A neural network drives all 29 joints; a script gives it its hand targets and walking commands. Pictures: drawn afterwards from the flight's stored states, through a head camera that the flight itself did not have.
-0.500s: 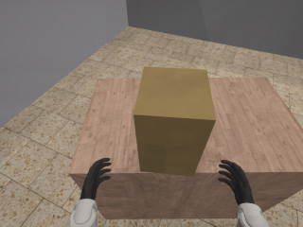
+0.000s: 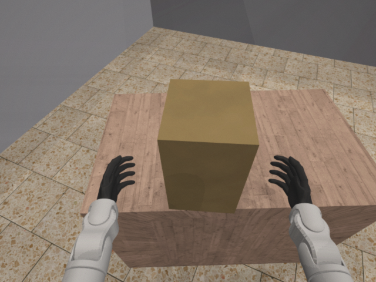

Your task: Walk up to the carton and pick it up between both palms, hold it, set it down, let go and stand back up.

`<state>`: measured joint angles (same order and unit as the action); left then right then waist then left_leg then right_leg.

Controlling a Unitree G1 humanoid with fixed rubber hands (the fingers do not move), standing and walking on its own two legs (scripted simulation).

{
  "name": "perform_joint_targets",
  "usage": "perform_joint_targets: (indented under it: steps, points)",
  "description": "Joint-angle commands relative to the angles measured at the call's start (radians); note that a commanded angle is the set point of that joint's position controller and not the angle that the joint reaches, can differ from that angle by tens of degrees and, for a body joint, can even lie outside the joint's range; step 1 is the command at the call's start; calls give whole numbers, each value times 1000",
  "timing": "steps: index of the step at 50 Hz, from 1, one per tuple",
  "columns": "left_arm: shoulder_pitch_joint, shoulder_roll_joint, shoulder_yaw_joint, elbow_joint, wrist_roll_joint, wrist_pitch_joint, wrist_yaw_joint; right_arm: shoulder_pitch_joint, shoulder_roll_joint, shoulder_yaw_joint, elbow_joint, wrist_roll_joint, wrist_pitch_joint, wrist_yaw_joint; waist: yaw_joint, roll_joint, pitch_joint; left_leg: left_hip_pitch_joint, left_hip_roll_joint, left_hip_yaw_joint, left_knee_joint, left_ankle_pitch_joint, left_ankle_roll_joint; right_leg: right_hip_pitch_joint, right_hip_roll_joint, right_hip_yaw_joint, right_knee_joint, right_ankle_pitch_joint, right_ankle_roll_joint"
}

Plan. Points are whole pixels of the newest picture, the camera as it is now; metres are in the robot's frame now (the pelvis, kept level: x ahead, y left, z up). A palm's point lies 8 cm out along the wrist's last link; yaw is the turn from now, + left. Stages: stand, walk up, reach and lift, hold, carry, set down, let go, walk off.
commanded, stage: reach and lift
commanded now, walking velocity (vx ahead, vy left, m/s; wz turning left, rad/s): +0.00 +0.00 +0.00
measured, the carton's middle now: (204, 151) +0.41 +0.00 +0.02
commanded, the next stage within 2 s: none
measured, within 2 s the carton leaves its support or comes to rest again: neither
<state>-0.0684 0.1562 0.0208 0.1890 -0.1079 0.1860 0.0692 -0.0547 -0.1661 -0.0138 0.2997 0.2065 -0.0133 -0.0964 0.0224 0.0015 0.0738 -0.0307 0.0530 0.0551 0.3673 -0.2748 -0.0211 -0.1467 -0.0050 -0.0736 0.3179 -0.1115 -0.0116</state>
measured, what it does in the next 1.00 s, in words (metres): stands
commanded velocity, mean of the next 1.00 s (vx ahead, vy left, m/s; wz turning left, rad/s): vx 0.00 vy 0.00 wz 0.00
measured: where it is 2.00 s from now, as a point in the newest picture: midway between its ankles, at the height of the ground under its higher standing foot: outside the picture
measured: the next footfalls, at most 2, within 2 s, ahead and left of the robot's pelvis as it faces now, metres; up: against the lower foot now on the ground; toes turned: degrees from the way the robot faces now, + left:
none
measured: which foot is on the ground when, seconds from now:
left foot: down 0.00-1.00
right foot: down 0.00-1.00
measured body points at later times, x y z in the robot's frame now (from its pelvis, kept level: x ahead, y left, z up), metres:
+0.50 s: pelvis +0.00 +0.00 +0.00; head +0.04 +0.00 +0.45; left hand +0.36 +0.20 +0.10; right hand +0.35 -0.20 +0.09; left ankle -0.04 +0.12 -0.75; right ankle +0.04 -0.12 -0.75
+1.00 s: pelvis -0.01 +0.00 +0.00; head +0.02 +0.00 +0.45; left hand +0.41 +0.19 +0.16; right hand +0.41 -0.20 +0.15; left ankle -0.04 +0.12 -0.75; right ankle +0.04 -0.12 -0.75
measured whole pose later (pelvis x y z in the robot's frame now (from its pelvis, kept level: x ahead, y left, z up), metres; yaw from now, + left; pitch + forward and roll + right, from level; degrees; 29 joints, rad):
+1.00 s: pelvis -0.01 +0.00 +0.00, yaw +1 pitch +1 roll -1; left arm -0.69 0.27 0.15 0.33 -0.16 0.59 0.05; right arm -0.69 -0.32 0.01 0.47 0.39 0.34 -0.15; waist -0.04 0.02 0.03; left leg -0.16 0.05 0.04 0.40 -0.27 -0.02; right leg -0.25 -0.01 -0.09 0.32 -0.09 -0.01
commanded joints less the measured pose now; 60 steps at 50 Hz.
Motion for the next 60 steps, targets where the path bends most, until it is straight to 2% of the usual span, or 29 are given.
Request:
perform_joint_targets:
  steps: [1, 14, 20, 27, 34, 42, 60]
  points:
    - [-264, 87, 60, -242, 1, 22, -8, -242, -103, -28, -217, 12, -1, -14, 0, 16, -261, -237, -40, -9, -91, 229, -5, 359, 28, 114, 17, 118, -37]
    - [-399, 137, 123, -364, -36, 183, -32, -376, -158, -21, -340, 70, 122, -61, -24, 11, -365, -194, -46, -6, -50, 328, -7, 367, 33, 111, 40, 250, -20]
    - [-478, 160, 150, -382, -41, 260, -36, -462, -194, -19, -345, 110, 179, -73, -40, 14, -410, -175, -49, -13, -33, 380, -15, 370, 38, 106, 46, 319, -15]
    - [-595, 182, 173, -358, -40, 333, -35, -590, -233, -24, -317, 144, 240, -71, -49, 22, -444, -174, -50, -19, -29, 378, -20, 359, 43, 92, 45, 320, -14]
    - [-750, 206, 181, -291, -42, 365, -26, -745, -262, -35, -251, 157, 281, -61, -55, 24, -492, -199, -51, -21, -32, 334, -17, 354, 47, 78, 53, 285, -12]
    - [-937, 243, 181, -158, -48, 372, -16, -932, -290, -35, -112, 171, 307, -55, -60, 17, -548, -227, -57, -23, -30, 303, -12, 365, 46, 68, 66, 279, -8]
    - [-1260, 317, 129, 154, -71, 326, -9, -1266, -333, -8, 213, 203, 303, -52, -64, 16, -660, -234, -69, -34, 2, 360, -24, 371, 48, 51, 74, 357, 0]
